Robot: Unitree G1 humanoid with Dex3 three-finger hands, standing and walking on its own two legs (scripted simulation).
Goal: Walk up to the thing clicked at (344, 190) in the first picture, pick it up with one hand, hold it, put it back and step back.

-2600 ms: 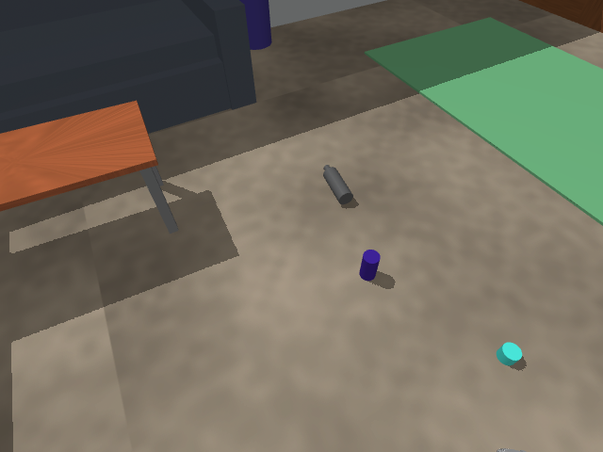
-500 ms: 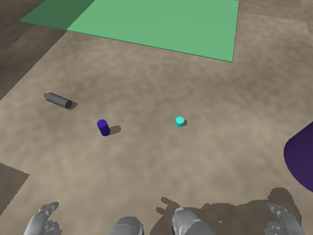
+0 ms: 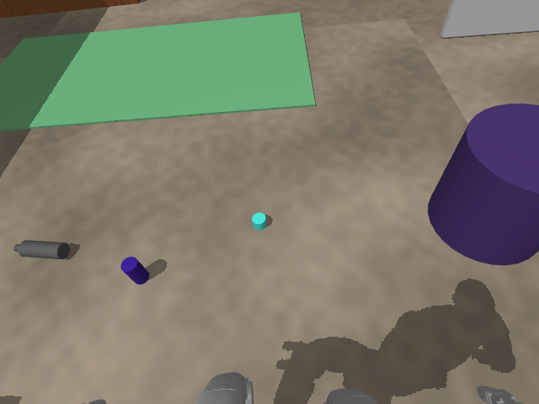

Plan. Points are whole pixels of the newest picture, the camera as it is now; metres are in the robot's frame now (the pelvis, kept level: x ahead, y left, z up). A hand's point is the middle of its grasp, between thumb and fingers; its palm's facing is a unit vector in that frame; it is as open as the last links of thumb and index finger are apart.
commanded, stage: walk up
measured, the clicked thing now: (39, 249) +0.80 +1.10 -0.72
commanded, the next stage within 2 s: stand in 1.38 s
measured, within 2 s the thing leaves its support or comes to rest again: neither
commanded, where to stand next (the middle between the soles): +0.09 +0.03 m, yaw -11 degrees
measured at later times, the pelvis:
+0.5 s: pelvis -0.01 +0.02 +0.00, yaw -9 degrees
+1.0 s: pelvis +0.00 +0.02 +0.01, yaw -13 degrees
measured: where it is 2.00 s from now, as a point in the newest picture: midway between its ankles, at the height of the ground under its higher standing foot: outside the picture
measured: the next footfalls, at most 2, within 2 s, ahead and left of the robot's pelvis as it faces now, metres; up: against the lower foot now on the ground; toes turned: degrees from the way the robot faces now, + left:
left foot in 0.22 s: +0.09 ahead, +0.15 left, +0.00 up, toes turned -8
right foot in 0.50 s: +0.02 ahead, -0.11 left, +0.00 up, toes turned -7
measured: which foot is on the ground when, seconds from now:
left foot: up 0.00-0.20, down 0.22-1.00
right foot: down 0.00-0.26, up 0.28-0.48, down 0.50-1.00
